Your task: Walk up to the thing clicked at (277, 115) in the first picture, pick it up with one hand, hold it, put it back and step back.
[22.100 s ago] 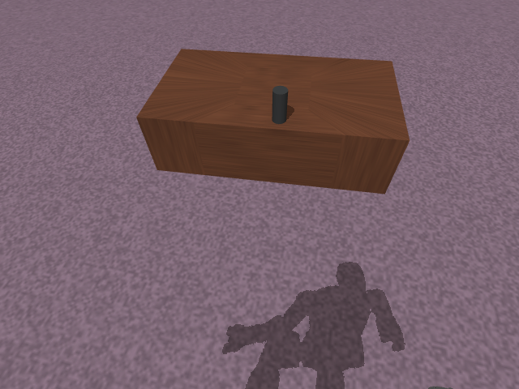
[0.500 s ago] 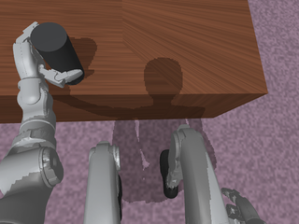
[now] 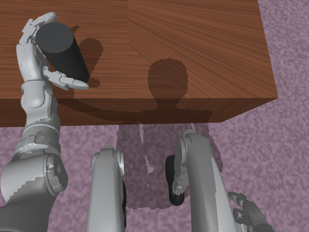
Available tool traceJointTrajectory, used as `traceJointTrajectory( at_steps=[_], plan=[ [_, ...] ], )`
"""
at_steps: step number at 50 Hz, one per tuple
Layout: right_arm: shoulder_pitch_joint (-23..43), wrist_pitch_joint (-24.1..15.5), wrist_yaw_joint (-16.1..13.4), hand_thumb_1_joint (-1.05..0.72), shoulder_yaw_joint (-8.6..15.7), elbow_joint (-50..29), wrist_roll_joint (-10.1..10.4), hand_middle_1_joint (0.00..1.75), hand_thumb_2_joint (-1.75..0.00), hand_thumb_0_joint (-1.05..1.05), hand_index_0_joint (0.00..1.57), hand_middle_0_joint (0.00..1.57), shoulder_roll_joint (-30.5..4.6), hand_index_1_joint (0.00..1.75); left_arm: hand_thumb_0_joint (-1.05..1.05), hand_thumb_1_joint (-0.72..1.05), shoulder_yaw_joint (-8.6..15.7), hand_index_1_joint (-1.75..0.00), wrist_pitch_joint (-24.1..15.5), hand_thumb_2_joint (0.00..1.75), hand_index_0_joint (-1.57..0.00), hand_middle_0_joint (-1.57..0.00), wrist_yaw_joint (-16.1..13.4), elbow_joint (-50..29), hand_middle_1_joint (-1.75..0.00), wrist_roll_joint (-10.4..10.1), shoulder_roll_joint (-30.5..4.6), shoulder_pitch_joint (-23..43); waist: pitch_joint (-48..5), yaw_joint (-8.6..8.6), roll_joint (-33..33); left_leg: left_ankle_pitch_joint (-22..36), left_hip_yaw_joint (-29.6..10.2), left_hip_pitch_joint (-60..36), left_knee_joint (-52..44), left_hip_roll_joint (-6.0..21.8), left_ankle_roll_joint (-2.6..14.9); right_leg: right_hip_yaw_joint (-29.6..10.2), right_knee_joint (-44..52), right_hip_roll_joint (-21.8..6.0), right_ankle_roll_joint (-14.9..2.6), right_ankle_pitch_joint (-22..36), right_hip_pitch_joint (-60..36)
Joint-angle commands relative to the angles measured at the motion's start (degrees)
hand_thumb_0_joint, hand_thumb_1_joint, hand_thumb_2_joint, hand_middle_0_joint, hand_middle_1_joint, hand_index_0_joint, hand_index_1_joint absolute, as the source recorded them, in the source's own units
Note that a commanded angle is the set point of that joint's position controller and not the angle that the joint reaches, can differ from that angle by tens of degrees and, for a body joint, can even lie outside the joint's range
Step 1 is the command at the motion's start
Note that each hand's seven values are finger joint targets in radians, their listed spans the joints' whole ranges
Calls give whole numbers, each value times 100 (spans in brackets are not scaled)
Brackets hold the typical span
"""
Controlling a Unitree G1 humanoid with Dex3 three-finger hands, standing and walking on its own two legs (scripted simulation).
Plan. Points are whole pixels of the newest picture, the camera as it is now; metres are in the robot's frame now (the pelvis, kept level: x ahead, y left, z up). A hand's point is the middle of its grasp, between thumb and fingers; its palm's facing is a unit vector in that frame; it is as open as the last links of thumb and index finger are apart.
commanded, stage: withdraw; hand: left
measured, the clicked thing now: (67, 60) +0.51 +0.16 +0.00
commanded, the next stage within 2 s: rise in 0.36 s
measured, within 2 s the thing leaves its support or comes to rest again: neither
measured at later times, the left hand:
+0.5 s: hand out of the picture +0.52 +0.24 +0.13, palm faces +0.12 -0.99 -0.04, open 17.0 cm
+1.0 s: hand out of the picture +0.46 +0.26 +0.20, palm faces +0.16 -0.91 -0.39, open 17.3 cm
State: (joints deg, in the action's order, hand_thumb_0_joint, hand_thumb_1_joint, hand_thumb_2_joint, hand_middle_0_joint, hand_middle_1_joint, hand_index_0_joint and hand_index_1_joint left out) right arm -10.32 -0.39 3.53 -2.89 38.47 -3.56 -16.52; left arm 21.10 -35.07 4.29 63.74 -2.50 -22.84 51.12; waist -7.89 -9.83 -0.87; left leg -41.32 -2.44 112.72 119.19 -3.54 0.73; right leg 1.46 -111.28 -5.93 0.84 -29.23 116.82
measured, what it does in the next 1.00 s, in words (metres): rises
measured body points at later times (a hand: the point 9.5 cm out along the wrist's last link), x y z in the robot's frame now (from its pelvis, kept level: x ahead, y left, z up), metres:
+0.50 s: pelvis +0.02 +0.00 +0.10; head +0.19 +0.02 +0.51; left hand +0.51 +0.29 +0.14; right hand +0.09 -0.28 -0.02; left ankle +0.07 +0.11 -0.40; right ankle +0.13 -0.14 -0.40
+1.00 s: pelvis +0.07 +0.00 +0.26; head +0.17 +0.00 +0.70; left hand +0.44 +0.30 +0.23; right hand +0.09 -0.27 +0.14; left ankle +0.07 +0.11 -0.40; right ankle +0.13 -0.14 -0.40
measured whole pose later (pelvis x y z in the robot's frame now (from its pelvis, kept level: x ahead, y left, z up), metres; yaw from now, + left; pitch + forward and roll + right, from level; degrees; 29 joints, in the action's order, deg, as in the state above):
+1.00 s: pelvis +0.07 +0.00 +0.26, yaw -2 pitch +18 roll -2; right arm -20.9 2.4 -3.1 -0.7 39.3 2.6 -15.1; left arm 14.0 -1.7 -3.8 59.5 2.1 -27.2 28.5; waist -5.9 -5.3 -1.3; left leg -30.3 -1.7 49.9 62.6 1.1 0.1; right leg 2.7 -56.6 -1.1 0.6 -20.1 54.0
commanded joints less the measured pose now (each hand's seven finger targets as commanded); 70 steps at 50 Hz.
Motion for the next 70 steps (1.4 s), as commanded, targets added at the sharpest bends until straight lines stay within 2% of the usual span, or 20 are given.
traceJointTrajectory(
  at_steps=[1,7,13,17,20,24,25,27,32,36,39,41,45,48,50,56,59,63,65,70],
  plan=[
    [-1046,-45,-81,-93,413,-200,-12,30,-90,0,20,20,-1178,30,0,-61,65,-25,-360,16,-21,-23,15,-1214,-23,6,-1106,2204,-3885,-139,-763,968,83,-1951,-1763,9,36,150,890,179,-319,461,-2736],
    [-1172,49,-166,-93,458,-361,68,30,-91,0,20,20,-1221,30,0,-61,425,-22,-197,16,-16,-19,160,-2189,-19,-28,-1983,2615,-4802,15,-926,1025,133,-2378,-1999,11,66,58,1147,189,-304,537,-3524],
    [-1174,157,-347,-93,483,-509,283,30,-91,0,20,20,-1245,30,0,-61,659,-23,430,19,-15,-18,289,-2409,-20,-173,-2490,2479,-4865,149,-1067,910,-16,-3046,-2627,89,53,-27,1714,190,-313,429,-3899],
    [-1119,107,-472,-93,470,-501,405,30,-91,0,20,20,-1197,30,0,-59,400,-22,1013,20,-14,-16,576,-1307,-20,-345,-1863,1376,-3793,-16,-380,861,-71,-2978,-3012,173,111,-2,2350,248,-262,411,-4269],
    [-1163,23,-529,-92,455,-498,441,30,-90,0,20,20,-1158,30,0,-58,338,-20,1123,19,-14,-15,808,-1697,-20,-433,-1968,1632,-3562,8,-523,1013,-131,-3267,-3242,253,82,11,2545,284,-271,513,-4326],
    [-1180,-130,-556,-83,387,-354,448,30,-89,0,20,20,-1064,30,0,-56,86,-9,1181,10,-5,-7,1019,-1081,-10,-624,-1408,1294,-2523,-74,-347,1175,-207,-3247,-3409,319,37,91,2737,332,-306,563,-3999],
    [-1222,27,-597,-87,537,-524,453,30,-90,0,20,20,-1188,30,0,-56,218,-8,1682,10,-4,-7,677,-637,-5,291,-2549,918,-3111,299,-551,1252,-161,-4252,-4038,282,16,27,3211,326,-329,560,-4713],
    [-1217,134,-612,-88,462,-656,517,30,-90,0,20,20,-1081,30,0,-58,-119,-8,1956,10,-5,-7,371,-1336,-6,193,-2115,1849,-3148,124,-808,1220,-268,-4817,-4394,360,-60,32,3488,373,-325,573,-4821],
    [-1336,308,-697,-97,422,-575,531,30,-93,0,20,20,-1023,30,0,-61,702,-10,2280,9,-7,-10,-211,-1837,-7,598,-3744,1783,-3832,555,-1244,1897,-300,-5972,-5058,385,-126,45,3981,446,-290,1072,-5888],
    [-1397,268,-793,-90,378,-430,522,30,-90,0,20,20,-822,30,0,-53,173,-5,2521,7,-5,-5,-560,-1511,-5,615,-2786,1284,-3126,305,-1039,2134,-236,-6491,-5554,403,-117,89,4668,502,-294,1231,-6350],
    [-1423,196,-776,-90,366,38,463,30,-90,0,20,20,-792,30,0,-52,-371,-6,2847,7,-6,-5,-705,308,-6,679,-1808,-20,-1413,192,-427,2008,-145,-6030,-5852,442,-44,134,5198,525,-302,1138,-6337],
    [-1462,193,-772,-90,465,-226,483,30,-90,0,20,20,-885,30,0,-50,-61,-6,2852,8,-6,-6,-793,-908,-6,676,-2491,453,-2395,411,-751,2576,-10,-6661,-5949,435,-68,81,5416,512,-318,1605,-7105],
    [-1401,86,-730,-90,551,-452,533,30,-90,0,20,20,-830,30,0,-52,-857,-6,3063,7,-6,-6,-782,-923,-6,518,-1109,-482,-2030,396,-386,3032,7,-7193,-6450,439,-144,198,5830,575,-320,1955,-7689],
    [-1309,66,-761,-90,579,-504,634,30,-90,0,20,20,-789,30,0,-54,-645,-5,3270,6,-5,-5,-856,-999,-5,423,-1088,-2018,-1801,611,55,3200,69,-7099,-6747,416,-116,183,6129,588,-292,2162,-8400],
    [-1214,68,-798,-90,611,-689,669,30,-90,0,20,20,-761,30,0,-49,-873,-6,3327,9,-6,-6,-879,-2010,-6,333,-940,-2011,-1978,644,-124,3395,117,-7506,-6966,405,-139,190,6269,592,-298,2314,-8699],
    [-813,-28,-1024,-90,505,-1114,720,30,-90,0,20,20,-532,30,0,-52,-732,-6,3518,7,-6,-5,-1240,-4159,-6,211,-1159,-3044,-1571,859,-553,3072,263,-7992,-7607,337,-105,133,6810,580,-257,2122,-9411],
    [-555,-149,-1132,-90,427,-1194,686,30,-90,0,20,20,-383,30,0,-53,-1164,-5,3646,6,-5,-5,-1281,-4191,-5,165,-363,-4280,-689,797,-465,2747,265,-8041,-7858,359,-97,166,6982,616,-269,1807,-9166],
    [-329,-235,-1201,-90,401,-1309,638,30,-90,0,20,20,-346,30,0,-52,-1505,-6,3733,7,-6,-5,-1306,-5648,-6,65,-108,-4877,-941,875,-843,2925,225,-8558,-8017,409,-165,227,7000,628,-289,1883,-9327],
    [-272,-300,-1204,-90,392,-1367,625,30,-90,0,20,20,-264,30,0,-52,-1946,-5,3894,7,-5,-5,-1260,-5528,-5,6,582,-6156,-602,812,-362,2963,240,-8446,-7986,400,-118,266,7091,651,-249,1961,-9380],
    [6,-365,-1205,-90,389,-1522,609,30,-90,0,20,20,-273,30,0,-51,-2118,-6,4105,7,-5,-5,-1223,-6065,-6,25,649,-6839,-191,727,340,2784,258,-8312,-7933,373,-14,292,7270,640,-145,1921,-9387]
  ],
)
